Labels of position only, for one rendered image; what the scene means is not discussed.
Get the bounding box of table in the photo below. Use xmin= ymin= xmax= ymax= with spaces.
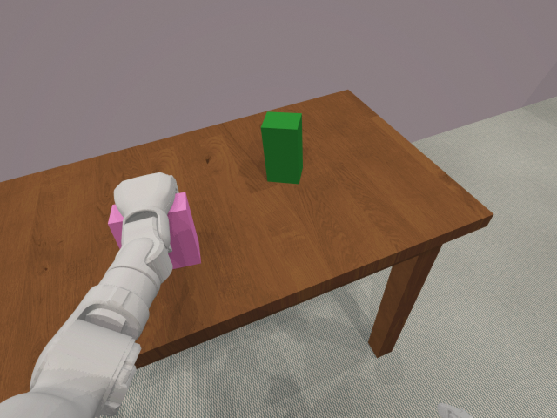
xmin=0 ymin=90 xmax=493 ymax=403

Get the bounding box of left robot forearm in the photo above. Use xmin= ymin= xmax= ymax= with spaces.
xmin=30 ymin=206 xmax=172 ymax=391

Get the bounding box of robot left upper arm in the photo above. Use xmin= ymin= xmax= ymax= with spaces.
xmin=0 ymin=319 xmax=141 ymax=418

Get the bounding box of robot left hand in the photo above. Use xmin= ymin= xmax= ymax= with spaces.
xmin=114 ymin=172 xmax=179 ymax=253

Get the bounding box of sponge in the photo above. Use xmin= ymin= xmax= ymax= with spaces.
xmin=108 ymin=192 xmax=201 ymax=269

